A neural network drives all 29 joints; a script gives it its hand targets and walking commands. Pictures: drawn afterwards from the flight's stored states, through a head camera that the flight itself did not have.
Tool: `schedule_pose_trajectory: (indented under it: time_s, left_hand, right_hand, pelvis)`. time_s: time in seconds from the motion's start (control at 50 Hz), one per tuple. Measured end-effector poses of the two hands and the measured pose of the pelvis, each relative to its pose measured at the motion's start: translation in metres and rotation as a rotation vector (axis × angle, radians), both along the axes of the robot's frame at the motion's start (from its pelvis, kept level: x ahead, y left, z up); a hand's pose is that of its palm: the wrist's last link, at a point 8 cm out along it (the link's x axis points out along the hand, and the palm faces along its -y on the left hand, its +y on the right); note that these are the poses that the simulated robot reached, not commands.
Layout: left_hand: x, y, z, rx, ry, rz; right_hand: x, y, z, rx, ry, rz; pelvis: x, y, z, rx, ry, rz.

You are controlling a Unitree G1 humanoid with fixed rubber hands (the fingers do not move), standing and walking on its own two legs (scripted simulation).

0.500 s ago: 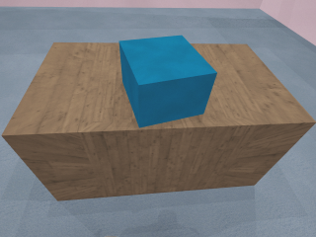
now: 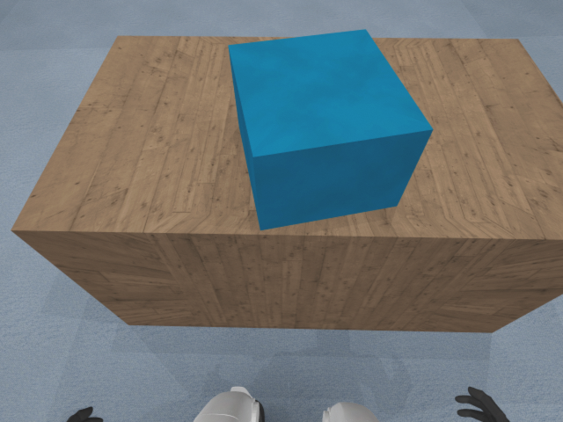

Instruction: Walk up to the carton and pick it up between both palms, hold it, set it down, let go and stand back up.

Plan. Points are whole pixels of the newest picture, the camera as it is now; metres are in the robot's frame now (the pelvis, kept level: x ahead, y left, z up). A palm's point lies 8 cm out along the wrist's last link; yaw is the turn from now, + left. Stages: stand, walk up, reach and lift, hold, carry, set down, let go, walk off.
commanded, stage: walk up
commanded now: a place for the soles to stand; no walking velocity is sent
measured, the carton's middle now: (314, 127) +0.65 -0.03 -0.01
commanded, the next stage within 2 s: none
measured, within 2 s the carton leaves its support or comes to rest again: neither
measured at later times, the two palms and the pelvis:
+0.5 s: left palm out of the picture +0.03 +0.35 -0.09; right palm out of the picture +0.02 -0.31 -0.11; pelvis -0.03 +0.01 +0.00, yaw +2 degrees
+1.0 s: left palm out of the picture +0.03 +0.35 -0.09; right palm out of the picture +0.11 -0.27 -0.08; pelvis -0.02 +0.03 +0.02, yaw +3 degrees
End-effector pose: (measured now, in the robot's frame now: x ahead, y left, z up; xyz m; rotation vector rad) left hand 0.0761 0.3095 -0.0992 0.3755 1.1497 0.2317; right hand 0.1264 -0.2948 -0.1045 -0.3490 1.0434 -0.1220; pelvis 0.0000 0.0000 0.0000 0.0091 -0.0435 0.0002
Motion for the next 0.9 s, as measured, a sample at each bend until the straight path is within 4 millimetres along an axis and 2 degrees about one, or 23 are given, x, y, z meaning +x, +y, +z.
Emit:
schedule_pose_trajectory:
  time_s: [0.06,0.12,0.22,0.34,0.4,0.46,0.54,0.6,0.68,0.76,0.9]
  left_hand:
    - [0.019,-0.006,0.008,0.006,-0.059,-0.029]
    - [0.025,-0.011,0.011,0.041,-0.104,-0.052]
    - [0.002,-0.010,0.021,0.081,-0.086,-0.041]
    - [-0.026,0.011,0.032,0.111,-0.038,0.007]
    - [-0.035,0.024,0.028,0.109,-0.033,0.009]
    - [-0.042,0.040,0.014,0.091,-0.029,0.023]
    - [-0.053,0.038,0.002,0.040,0.018,0.060]
    - [-0.054,0.031,-0.003,0.005,0.015,0.055]
    - [-0.059,0.024,-0.007,-0.026,0.015,0.045]
    - [-0.057,0.026,-0.004,-0.048,0.026,0.058]
    - [-0.049,0.035,0.005,-0.035,0.009,0.078]
  right_hand:
    - [0.004,-0.004,0.002,0.002,-0.036,-0.008]
    - [0.002,-0.014,-0.005,0.006,-0.046,-0.003]
    - [-0.017,-0.029,-0.009,0.005,0.010,-0.047]
    - [-0.062,-0.040,-0.004,-0.027,0.116,-0.080]
    - [-0.084,-0.037,-0.005,-0.057,0.188,-0.072]
    - [-0.100,-0.027,-0.004,-0.085,0.229,-0.059]
    - [-0.109,-0.013,0.004,-0.084,0.213,-0.054]
    - [-0.102,-0.009,0.007,-0.076,0.196,-0.057]
    - [-0.080,0.000,0.007,-0.070,0.140,-0.043]
    - [-0.062,0.014,0.012,-0.051,0.087,-0.022]
    - [-0.034,0.027,0.018,-0.030,0.076,0.015]
  pelvis:
    - [-0.001,-0.004,0.000,0.004,0.006,-0.004]
    - [-0.007,-0.012,-0.006,0.007,0.002,-0.014]
    - [-0.014,-0.016,-0.003,-0.001,-0.008,-0.018]
    - [-0.022,-0.008,0.006,0.005,0.017,0.007]
    - [-0.026,-0.002,0.003,-0.006,0.028,0.030]
    - [-0.030,0.006,-0.002,0.016,0.016,0.044]
    - [-0.028,0.011,0.002,0.017,0.009,0.047]
    - [-0.026,0.011,0.004,0.003,0.018,0.052]
    - [-0.030,0.018,0.004,-0.015,0.005,0.060]
    - [-0.028,0.027,0.010,-0.009,0.005,0.056]
    - [-0.023,0.026,0.018,-0.016,0.016,0.060]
